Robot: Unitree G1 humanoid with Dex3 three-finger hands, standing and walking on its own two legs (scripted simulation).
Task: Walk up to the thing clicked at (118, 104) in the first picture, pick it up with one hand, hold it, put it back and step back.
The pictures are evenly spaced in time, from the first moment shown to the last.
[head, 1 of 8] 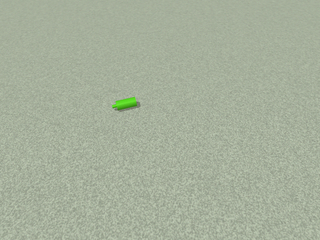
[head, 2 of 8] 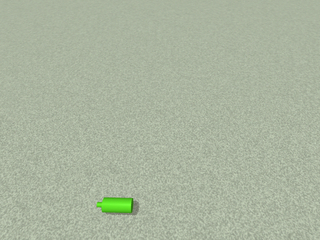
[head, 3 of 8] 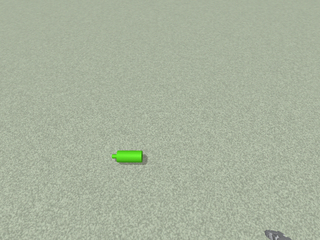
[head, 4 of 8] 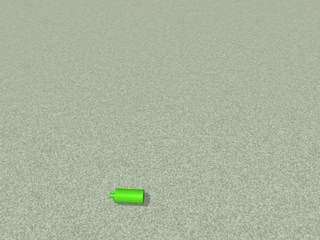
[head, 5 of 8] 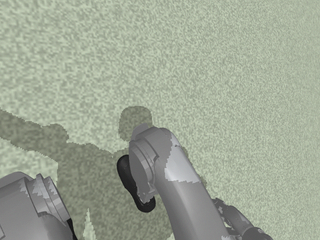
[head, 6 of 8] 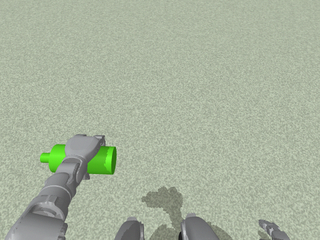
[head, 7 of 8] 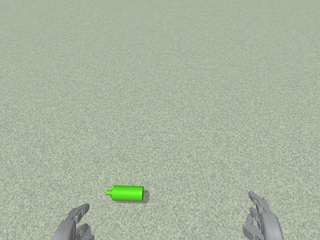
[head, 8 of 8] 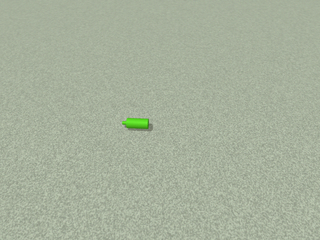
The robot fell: no
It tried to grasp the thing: yes
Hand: left
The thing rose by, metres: 0.68
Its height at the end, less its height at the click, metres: +0.00
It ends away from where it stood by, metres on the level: 0.01
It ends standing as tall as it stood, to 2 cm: yes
